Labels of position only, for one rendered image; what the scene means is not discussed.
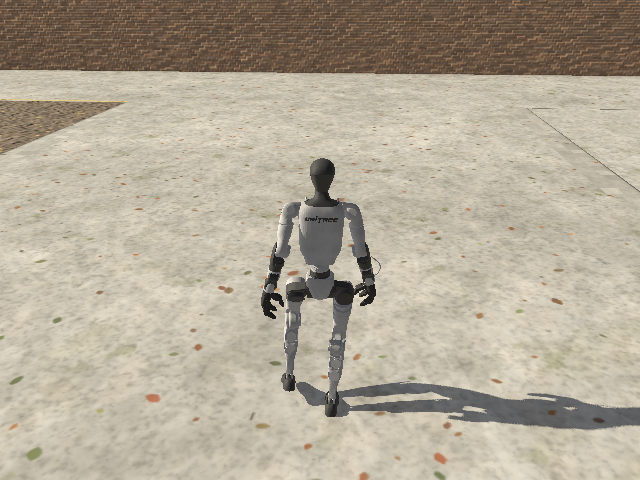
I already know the robot right upper arm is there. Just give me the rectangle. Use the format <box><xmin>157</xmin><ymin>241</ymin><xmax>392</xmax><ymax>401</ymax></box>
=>
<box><xmin>342</xmin><ymin>202</ymin><xmax>367</xmax><ymax>258</ymax></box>

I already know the robot left upper arm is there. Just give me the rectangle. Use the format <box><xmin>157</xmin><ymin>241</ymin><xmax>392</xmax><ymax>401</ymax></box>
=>
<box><xmin>275</xmin><ymin>201</ymin><xmax>301</xmax><ymax>258</ymax></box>

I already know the robot right hand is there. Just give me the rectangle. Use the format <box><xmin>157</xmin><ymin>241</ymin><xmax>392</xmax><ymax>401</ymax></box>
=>
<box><xmin>354</xmin><ymin>282</ymin><xmax>376</xmax><ymax>306</ymax></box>

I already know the robot right forearm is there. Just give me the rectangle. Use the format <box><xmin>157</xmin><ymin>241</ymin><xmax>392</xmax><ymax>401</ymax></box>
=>
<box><xmin>357</xmin><ymin>242</ymin><xmax>375</xmax><ymax>286</ymax></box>

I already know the robot head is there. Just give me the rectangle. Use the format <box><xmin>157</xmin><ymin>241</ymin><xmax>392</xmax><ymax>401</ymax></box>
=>
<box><xmin>304</xmin><ymin>158</ymin><xmax>339</xmax><ymax>207</ymax></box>

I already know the robot left hand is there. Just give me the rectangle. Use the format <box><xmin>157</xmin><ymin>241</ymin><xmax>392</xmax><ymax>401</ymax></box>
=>
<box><xmin>261</xmin><ymin>290</ymin><xmax>284</xmax><ymax>319</ymax></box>

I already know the robot left forearm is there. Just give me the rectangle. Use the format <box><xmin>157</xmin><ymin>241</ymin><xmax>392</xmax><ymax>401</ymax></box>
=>
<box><xmin>263</xmin><ymin>242</ymin><xmax>285</xmax><ymax>294</ymax></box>

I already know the robot right thigh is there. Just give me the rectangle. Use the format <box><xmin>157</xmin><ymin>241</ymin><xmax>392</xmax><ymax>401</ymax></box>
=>
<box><xmin>328</xmin><ymin>280</ymin><xmax>354</xmax><ymax>356</ymax></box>

